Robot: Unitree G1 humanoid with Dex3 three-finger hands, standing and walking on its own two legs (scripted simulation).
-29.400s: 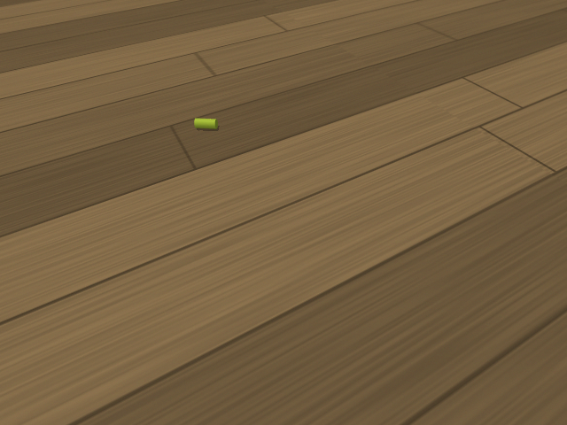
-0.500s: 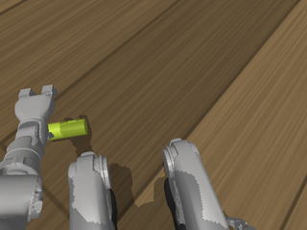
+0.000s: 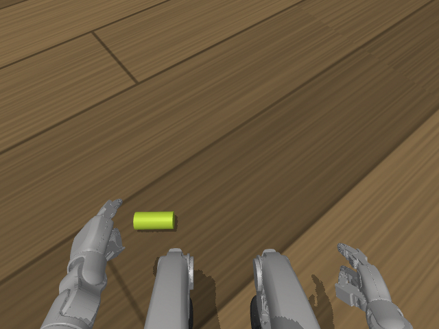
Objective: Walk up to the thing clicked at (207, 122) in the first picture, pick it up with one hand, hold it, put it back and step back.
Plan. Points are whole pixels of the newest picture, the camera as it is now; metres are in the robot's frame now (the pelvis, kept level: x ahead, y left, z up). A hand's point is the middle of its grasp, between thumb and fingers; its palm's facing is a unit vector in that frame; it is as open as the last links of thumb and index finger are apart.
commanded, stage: home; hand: left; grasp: from above
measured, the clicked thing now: (154, 220) +0.46 +0.24 -0.51
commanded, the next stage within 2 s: none
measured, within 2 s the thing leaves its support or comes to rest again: neither
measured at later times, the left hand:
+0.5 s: hand (75, 255) +0.24 +0.20 +0.11, palm faces +0.10 -0.97 -0.24, open 7.4 cm
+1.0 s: hand (70, 265) +0.22 +0.19 +0.13, palm faces +0.11 -0.97 -0.20, open 7.4 cm
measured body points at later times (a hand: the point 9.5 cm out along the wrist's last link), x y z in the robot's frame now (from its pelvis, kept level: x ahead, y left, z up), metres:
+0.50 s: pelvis +0.07 +0.01 +0.16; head +0.10 +0.02 +0.61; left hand +0.23 +0.25 +0.13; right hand +0.22 -0.22 +0.09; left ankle +0.08 +0.13 -0.50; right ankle +0.08 -0.13 -0.50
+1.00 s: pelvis +0.07 +0.00 +0.18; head +0.08 +0.01 +0.63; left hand +0.22 +0.24 +0.15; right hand +0.26 -0.23 +0.13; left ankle +0.08 +0.12 -0.50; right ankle +0.08 -0.13 -0.50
